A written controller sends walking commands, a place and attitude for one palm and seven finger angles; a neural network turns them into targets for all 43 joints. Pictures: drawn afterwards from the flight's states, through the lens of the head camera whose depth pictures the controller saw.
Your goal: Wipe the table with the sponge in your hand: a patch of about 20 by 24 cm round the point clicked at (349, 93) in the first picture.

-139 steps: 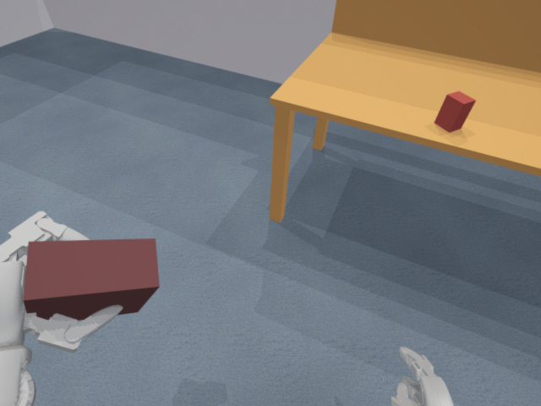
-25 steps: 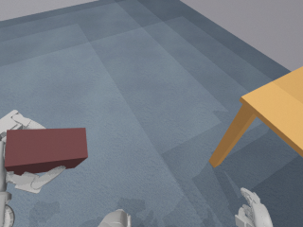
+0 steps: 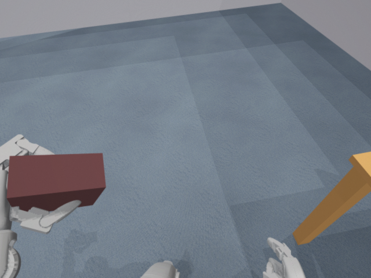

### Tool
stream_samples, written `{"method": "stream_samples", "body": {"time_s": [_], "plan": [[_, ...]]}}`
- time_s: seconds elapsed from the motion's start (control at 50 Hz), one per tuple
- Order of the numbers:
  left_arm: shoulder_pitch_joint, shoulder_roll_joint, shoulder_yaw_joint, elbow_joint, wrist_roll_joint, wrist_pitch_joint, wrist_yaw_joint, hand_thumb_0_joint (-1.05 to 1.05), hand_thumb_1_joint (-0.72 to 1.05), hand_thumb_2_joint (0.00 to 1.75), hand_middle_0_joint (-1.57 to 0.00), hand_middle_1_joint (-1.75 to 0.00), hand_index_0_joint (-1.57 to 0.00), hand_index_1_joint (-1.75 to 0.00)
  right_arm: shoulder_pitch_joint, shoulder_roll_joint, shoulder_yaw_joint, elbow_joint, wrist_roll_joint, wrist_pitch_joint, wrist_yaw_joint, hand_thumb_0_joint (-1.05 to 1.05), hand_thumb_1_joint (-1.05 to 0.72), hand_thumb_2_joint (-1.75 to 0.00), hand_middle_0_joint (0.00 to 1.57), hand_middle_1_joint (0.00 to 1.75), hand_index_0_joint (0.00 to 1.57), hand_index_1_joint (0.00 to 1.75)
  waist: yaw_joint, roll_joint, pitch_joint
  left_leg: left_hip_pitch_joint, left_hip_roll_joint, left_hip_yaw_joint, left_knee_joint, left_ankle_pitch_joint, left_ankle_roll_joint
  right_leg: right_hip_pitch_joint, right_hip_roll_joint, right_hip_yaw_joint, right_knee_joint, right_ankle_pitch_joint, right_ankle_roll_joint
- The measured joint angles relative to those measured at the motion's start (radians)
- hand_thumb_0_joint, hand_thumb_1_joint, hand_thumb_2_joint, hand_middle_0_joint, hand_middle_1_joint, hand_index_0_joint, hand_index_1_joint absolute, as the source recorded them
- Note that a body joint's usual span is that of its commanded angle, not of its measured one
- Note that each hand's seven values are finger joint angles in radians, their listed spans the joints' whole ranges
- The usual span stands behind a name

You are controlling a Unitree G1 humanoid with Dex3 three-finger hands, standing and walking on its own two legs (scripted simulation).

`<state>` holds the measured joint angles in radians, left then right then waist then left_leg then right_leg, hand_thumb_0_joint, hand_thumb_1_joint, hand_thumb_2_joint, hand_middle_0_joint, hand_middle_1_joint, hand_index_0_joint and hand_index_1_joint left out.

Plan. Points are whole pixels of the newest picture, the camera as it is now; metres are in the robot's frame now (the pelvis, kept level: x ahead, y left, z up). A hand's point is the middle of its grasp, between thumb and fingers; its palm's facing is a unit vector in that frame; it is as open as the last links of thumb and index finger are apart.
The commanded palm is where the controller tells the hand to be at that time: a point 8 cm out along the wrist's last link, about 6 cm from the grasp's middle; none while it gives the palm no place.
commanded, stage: walk to a spot facing it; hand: left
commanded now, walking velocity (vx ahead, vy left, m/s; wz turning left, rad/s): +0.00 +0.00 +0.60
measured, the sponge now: (72, 183) +0.22 +0.21 +0.16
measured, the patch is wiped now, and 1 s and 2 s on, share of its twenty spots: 0.00 0.00 0.00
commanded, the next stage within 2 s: turn to face it in 1.78 s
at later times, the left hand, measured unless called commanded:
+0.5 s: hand out of the picture +0.07 +0.27 +0.19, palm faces +0.63 -0.67 -0.39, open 9.9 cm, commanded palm +0.01 +0.30 +0.19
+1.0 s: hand out of the picture -0.01 +0.28 +0.19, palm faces +0.80 -0.44 -0.40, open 9.9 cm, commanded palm -0.08 +0.29 +0.19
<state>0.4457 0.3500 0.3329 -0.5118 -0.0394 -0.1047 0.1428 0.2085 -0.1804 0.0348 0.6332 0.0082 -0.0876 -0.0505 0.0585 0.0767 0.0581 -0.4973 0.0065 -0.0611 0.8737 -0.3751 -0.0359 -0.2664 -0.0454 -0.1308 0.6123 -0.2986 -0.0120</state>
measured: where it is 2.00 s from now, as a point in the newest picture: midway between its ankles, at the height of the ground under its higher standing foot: outside the picture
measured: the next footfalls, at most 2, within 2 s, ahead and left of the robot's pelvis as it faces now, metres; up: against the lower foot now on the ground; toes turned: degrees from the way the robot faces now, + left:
left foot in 0.30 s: -0.02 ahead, +0.13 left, +0.00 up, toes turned +16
right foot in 0.62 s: +0.02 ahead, -0.13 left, +0.00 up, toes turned +15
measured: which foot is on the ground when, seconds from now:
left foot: up 0.00-0.28, down 0.30-0.62, up 0.64-1.00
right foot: down 0.00-0.30, up 0.32-0.60, down 0.62-1.00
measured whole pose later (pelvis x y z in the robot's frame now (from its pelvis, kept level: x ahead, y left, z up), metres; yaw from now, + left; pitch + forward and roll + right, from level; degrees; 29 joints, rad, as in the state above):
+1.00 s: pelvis -0.06 -0.03 +0.01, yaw +33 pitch +0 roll +3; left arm 0.48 0.37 0.34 -0.55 -0.03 -0.17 0.18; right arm 0.24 -0.29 -0.06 0.59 -0.01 -0.07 -0.08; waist 0.04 -0.05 0.04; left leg -0.35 0.06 0.16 0.65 -0.35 0.00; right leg -0.19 -0.18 -0.26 0.53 -0.32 0.02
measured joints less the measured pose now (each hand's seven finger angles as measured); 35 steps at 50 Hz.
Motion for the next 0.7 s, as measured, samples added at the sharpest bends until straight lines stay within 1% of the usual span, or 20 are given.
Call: {"method": "stream_samples", "body": {"time_s": [0.04, 0.06, 0.1, 0.16, 0.22, 0.26, 0.28, 0.3, 0.32, 0.36, 0.38, 0.42, 0.46, 0.5, 0.56, 0.6, 0.62, 0.64, 0.66, 0.7], "plan": [[-0.013, -0.028, -0.023, 0.029, 0.003, 0.008, 0.002, 0.00, -0.47, 0.98, -0.77, -1.33, -0.77, -1.33, -0.008, -0.022, -0.008, 0.023, -0.006, 0.014, -0.008, 0.02, -0.90, -0.90, 0.20, 0.30, 0.21, 0.30, -0.008, -0.018, -0.004, -0.039, -0.016, 0.040, 0.205, -0.021, -0.016, 0.020, -0.028, -0.016, -0.016, -0.010, -0.010], [-0.013, -0.034, -0.030, 0.037, 0.005, 0.007, 0.001, 0.00, -0.47, 0.98, -0.77, -1.33, -0.77, -1.33, -0.011, -0.030, -0.012, 0.027, -0.006, 0.021, -0.014, 0.02, -0.90, -0.90, 0.20, 0.30, 0.21, 0.30, -0.017, -0.029, -0.005, -0.041, -0.015, 0.061, 0.257, -0.023, -0.023, 0.032, -0.040, -0.025, -0.032, -0.005, -0.011], [-0.005, -0.031, -0.036, 0.039, 0.010, -0.004, 0.001, 0.00, -0.47, 0.98, -0.77, -1.33, -0.77, -1.33, -0.014, -0.041, -0.023, 0.021, -0.010, 0.028, -0.029, 0.02, -0.90, -0.90, 0.20, 0.30, 0.21, 0.30, -0.037, -0.055, -0.010, -0.015, -0.004, 0.100, 0.256, -0.035, -0.028, 0.046, -0.063, -0.046, -0.064, 0.013, -0.008], [0.015, -0.001, -0.028, 0.017, 0.012, -0.026, 0.004, 0.00, -0.47, 0.98, -0.77, -1.33, -0.77, -1.33, -0.013, -0.056, -0.043, -0.014, -0.016, 0.033, -0.047, 0.02, -0.90, -0.90, 0.20, 0.30, 0.20, 0.30, -0.063, -0.086, -0.021, 0.060, 0.019, 0.141, 0.108, -0.054, -0.023, 0.042, -0.087, -0.080, -0.084, 0.030, -0.011], [0.037, 0.028, -0.006, -0.030, 0.012, -0.039, 0.013, 0.00, -0.47, 0.98, -0.77, -1.33, -0.77, -1.33, -0.008, -0.075, -0.065, -0.054, -0.020, 0.038, -0.052, 0.02, -0.90, -0.90, 0.20, 0.30, 0.20, 0.30, -0.070, -0.105, -0.033, 0.136, 0.031, 0.162, -0.054, -0.085, -0.013, 0.011, -0.103, -0.109, -0.067, 0.031, -0.009], [0.048, 0.038, 0.012, -0.067, 0.009, -0.047, 0.022, 0.00, -0.47, 0.98, -0.77, -1.33, -0.77, -1.33, -0.007, -0.088, -0.076, -0.076, -0.020, 0.043, -0.051, 0.02, -0.90, -0.90, 0.20, 0.30, 0.20, 0.30, -0.072, -0.115, -0.037, 0.194, 0.027, 0.163, -0.183, -0.051, -0.006, -0.019, -0.117, -0.125, -0.028, 0.020, -0.003], [0.053, 0.042, 0.022, -0.087, 0.005, -0.050, 0.026, 0.00, -0.47, 0.98, -0.77, -1.33, -0.77, -1.33, -0.007, -0.095, -0.079, -0.089, -0.020, 0.046, -0.050, 0.02, -0.90, -0.90, 0.20, 0.30, 0.20, 0.30, -0.073, -0.117, -0.038, 0.229, 0.023, 0.166, -0.261, 0.002, -0.001, -0.040, -0.128, -0.131, 0.010, 0.006, 0.002], [0.055, 0.049, 0.033, -0.105, -0.001, -0.054, 0.030, 0.00, -0.47, 0.98, -0.77, -1.33, -0.77, -1.33, -0.008, -0.099, -0.083, -0.101, -0.019, 0.045, -0.049, 0.02, -0.91, -0.90, 0.20, 0.30, 0.20, 0.30, -0.075, -0.119, -0.038, 0.250, 0.019, 0.163, -0.314, 0.083, 0.021, -0.070, -0.140, -0.128, 0.068, -0.013, 0.011], [0.045, 0.058, 0.042, -0.106, -0.007, -0.060, 0.030, 0.00, -0.47, 0.98, -0.77, -1.34, -0.77, -1.33, -0.016, -0.088, -0.088, -0.098, -0.018, 0.042, -0.047, 0.02, -0.91, -0.90, 0.19, 0.30, 0.20, 0.30, -0.073, -0.136, -0.028, 0.240, 0.006, 0.162, -0.296, 0.101, 0.036, -0.104, -0.144, -0.088, 0.154, -0.072, 0.035], [0.026, 0.064, 0.048, -0.074, 0.003, -0.075, 0.019, 0.00, -0.47, 0.98, -0.77, -1.34, -0.77, -1.33, -0.019, -0.059, -0.085, -0.081, -0.013, 0.027, -0.034, 0.02, -0.91, -0.90, 0.19, 0.30, 0.20, 0.30, -0.069, -0.135, -0.021, 0.224, 0.007, 0.138, -0.261, 0.079, 0.045, -0.172, -0.101, -0.008, 0.353, -0.195, 0.064], [0.021, 0.062, 0.046, -0.058, 0.011, -0.076, 0.011, 0.00, -0.47, 0.98, -0.77, -1.34, -0.77, -1.33, -0.015, -0.044, -0.079, -0.070, -0.008, 0.019, -0.023, 0.01, -0.91, -0.90, 0.19, 0.30, 0.20, 0.30, -0.069, -0.127, -0.024, 0.222, 0.012, 0.121, -0.263, 0.076, 0.044, -0.200, -0.078, 0.015, 0.430, -0.206, 0.073], [0.019, 0.051, 0.037, -0.040, 0.021, -0.074, 0.000, 0.00, -0.47, 0.98, -0.77, -1.34, -0.77, -1.33, -0.001, -0.015, -0.060, -0.053, 0.002, 0.007, -0.003, 0.01, -0.91, -0.90, 0.19, 0.30, 0.20, 0.30, -0.068, -0.109, -0.031, 0.223, 0.022, 0.084, -0.288, 0.095, 0.040, -0.233, -0.050, 0.032, 0.498, -0.174, 0.085], [0.023, 0.033, 0.023, -0.037, 0.022, -0.071, -0.006, 0.00, -0.47, 0.98, -0.77, -1.34, -0.77, -1.33, 0.018, 0.008, -0.040, -0.041, 0.006, -0.003, 0.008, 0.01, -0.91, -0.90, 0.19, 0.30, 0.20, 0.30, -0.061, -0.087, -0.037, 0.225, 0.028, 0.052, -0.319, 0.124, 0.037, -0.234, -0.040, 0.032, 0.473, -0.135, 0.091], [0.032, 0.017, 0.011, -0.033, 0.020, -0.074, -0.008, 0.00, -0.47, 0.98, -0.77, -1.34, -0.77, -1.33, 0.034, 0.025, -0.021, -0.030, 0.005, -0.010, 0.010, 0.01, -0.90, -0.90, 0.20, 0.30, 0.20, 0.30, -0.053, -0.064, -0.044, 0.225, 0.032, 0.023, -0.342, 0.145, 0.038, -0.205, -0.031, 0.030, 0.399, -0.122, 0.093], [0.037, 0.008, 0.004, -0.010, 0.017, -0.072, -0.008, 0.00, -0.47, 0.98, -0.77, -1.34, -0.77, -1.33, 0.048, 0.044, 0.003, -0.014, 0.000, -0.011, 0.004, 0.01, -0.90, -0.90, 0.20, 0.30, 0.20, 0.30, -0.038, -0.033, -0.054, 0.216, 0.033, -0.010, -0.358, 0.158, 0.042, -0.121, -0.011, 0.022, 0.246, -0.141, 0.089], [0.024, 0.015, 0.005, 0.017, 0.017, -0.063, -0.009, 0.00, -0.47, 0.98, -0.77, -1.34, -0.77, -1.33, 0.051, 0.052, 0.013, -0.007, -0.004, -0.007, 0.000, 0.01, -0.90, -0.90, 0.20, 0.30, 0.21, 0.30, -0.032, -0.019, -0.059, 0.194, 0.034, -0.024, -0.338, 0.145, 0.044, -0.034, 0.010, 0.004, 0.101, -0.156, 0.082], [0.012, 0.027, 0.008, 0.025, 0.019, -0.056, -0.010, 0.00, -0.47, 0.98, -0.77, -1.34, -0.77, -1.33, 0.053, 0.056, 0.017, -0.009, -0.005, -0.005, 0.000, 0.01, -0.90, -0.90, 0.20, 0.30, 0.21, 0.30, -0.031, -0.025, -0.063, 0.163, 0.028, -0.023, -0.296, 0.105, 0.047, 0.016, 0.011, 0.002, 0.006, -0.164, 0.068], [-0.005, 0.029, 0.007, 0.034, 0.025, -0.050, -0.012, 0.00, -0.47, 0.98, -0.77, -1.34, -0.77, -1.33, 0.047, 0.053, 0.017, -0.006, -0.005, -0.001, 0.000, 0.01, -0.90, -0.90, 0.20, 0.30, 0.21, 0.30, -0.026, -0.027, -0.062, 0.117, 0.024, -0.016, -0.215, 0.018, 0.052, 0.021, 0.008, -0.004, -0.035, -0.088, 0.033], [-0.024, 0.023, -0.001, 0.044, 0.024, -0.044, -0.015, 0.00, -0.47, 0.98, -0.77, -1.34, -0.77, -1.34, 0.034, 0.041, 0.016, 0.007, -0.008, 0.004, -0.001, 0.01, -0.90, -0.90, 0.20, 0.30, 0.21, 0.30, -0.021, -0.026, -0.051, 0.067, 0.017, -0.009, -0.090, -0.041, 0.048, 0.012, -0.002, -0.015, -0.025, -0.013, 0.005], [-0.032, -0.001, -0.018, 0.060, 0.019, -0.039, -0.018, 0.00, -0.47, 0.98, -0.77, -1.34, -0.77, -1.34, 0.011, 0.011, 0.010, 0.041, -0.019, 0.014, 0.003, 0.02, -0.90, -0.90, 0.20, 0.30, 0.21, 0.30, -0.013, -0.027, -0.034, -0.018, 0.003, 0.012, 0.167, -0.037, 0.030, 0.014, -0.024, -0.030, -0.001, -0.003, -0.017]]}}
